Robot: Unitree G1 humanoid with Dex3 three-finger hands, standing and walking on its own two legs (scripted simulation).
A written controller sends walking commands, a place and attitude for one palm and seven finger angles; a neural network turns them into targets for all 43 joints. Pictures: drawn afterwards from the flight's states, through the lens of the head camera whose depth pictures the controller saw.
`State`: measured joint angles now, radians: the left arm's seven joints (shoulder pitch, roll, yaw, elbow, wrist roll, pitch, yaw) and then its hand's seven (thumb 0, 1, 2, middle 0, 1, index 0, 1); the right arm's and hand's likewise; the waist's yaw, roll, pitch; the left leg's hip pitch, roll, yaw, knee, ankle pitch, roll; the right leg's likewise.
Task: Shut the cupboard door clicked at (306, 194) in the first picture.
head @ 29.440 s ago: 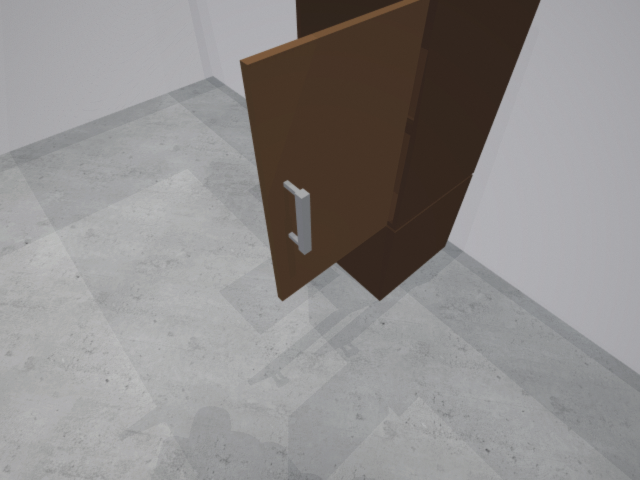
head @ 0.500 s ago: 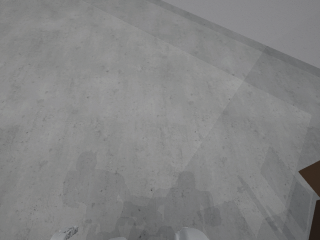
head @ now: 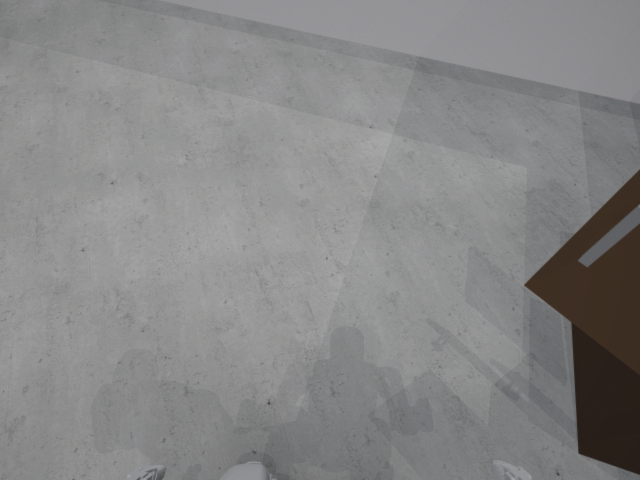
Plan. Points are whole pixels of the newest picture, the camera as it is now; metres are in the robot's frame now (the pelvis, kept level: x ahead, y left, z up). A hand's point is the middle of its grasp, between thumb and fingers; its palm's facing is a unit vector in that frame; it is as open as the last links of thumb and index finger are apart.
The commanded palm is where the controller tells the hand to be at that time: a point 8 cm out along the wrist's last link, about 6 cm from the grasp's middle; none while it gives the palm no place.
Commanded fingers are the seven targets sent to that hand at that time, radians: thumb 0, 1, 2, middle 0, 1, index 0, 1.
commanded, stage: turn to face it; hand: left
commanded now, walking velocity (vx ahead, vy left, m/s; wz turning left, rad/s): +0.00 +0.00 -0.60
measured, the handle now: (617, 231) +0.53 -0.48 -0.05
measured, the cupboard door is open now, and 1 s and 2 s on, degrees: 60 60 60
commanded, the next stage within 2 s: take the last steps up to it in 1.14 s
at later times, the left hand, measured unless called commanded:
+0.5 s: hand (235, 414) +0.21 +0.13 -0.15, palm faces -0.32 -0.90 -0.28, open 7.4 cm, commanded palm none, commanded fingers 0.00 0.90 0.90 -0.20 -0.30 -0.20 -0.30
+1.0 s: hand (262, 373) +0.28 +0.11 -0.16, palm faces -0.53 -0.82 -0.21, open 7.4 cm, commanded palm none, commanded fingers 0.00 0.90 0.90 -0.20 -0.30 -0.20 -0.30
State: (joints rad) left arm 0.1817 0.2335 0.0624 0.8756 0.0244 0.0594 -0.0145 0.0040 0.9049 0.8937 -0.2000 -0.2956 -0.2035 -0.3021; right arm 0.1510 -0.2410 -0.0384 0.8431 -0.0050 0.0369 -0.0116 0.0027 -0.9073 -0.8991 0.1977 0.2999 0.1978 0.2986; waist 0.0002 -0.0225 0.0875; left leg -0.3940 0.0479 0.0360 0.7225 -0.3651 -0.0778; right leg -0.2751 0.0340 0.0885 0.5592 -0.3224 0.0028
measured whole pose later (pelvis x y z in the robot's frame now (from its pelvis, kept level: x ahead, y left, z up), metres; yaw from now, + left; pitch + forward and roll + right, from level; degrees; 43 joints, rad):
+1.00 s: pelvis +0.08 -0.02 +0.01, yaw -34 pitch +1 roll -3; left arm 0.15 0.27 0.08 0.89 0.02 0.08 -0.04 0.01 0.91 0.89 -0.20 -0.29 -0.20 -0.30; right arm 0.22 -0.21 -0.01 0.86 -0.03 0.02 -0.02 0.00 -0.90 -0.90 0.20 0.30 0.20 0.30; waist -0.01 0.00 0.09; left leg -0.26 0.12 0.13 0.54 -0.29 -0.01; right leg -0.41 0.00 -0.04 0.94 -0.49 0.04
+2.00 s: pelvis +0.13 -0.19 +0.01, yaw -47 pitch +1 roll -1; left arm 0.16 0.17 0.04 1.01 0.02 0.00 0.01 0.00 0.92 0.89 -0.20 -0.30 -0.20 -0.30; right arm 0.25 -0.22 -0.04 1.01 -0.01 0.02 -0.02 0.00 -0.91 -0.90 0.20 0.30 0.20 0.30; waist -0.03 0.02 0.06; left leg -0.43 0.07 0.07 0.90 -0.44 -0.05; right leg -0.23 0.01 -0.11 0.46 -0.25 -0.03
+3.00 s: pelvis +0.09 -0.21 +0.01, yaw -47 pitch -1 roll +0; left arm 0.24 0.17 0.02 1.12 0.01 0.01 0.02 0.00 0.92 0.89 -0.20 -0.30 -0.20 -0.30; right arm 0.31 -0.13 0.00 1.13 -0.01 0.01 -0.02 0.00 -0.91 -0.90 0.20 0.30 0.20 0.30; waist -0.01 -0.02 0.04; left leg -0.15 0.03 0.02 0.38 -0.21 -0.02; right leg -0.14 0.03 -0.02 0.37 -0.22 -0.03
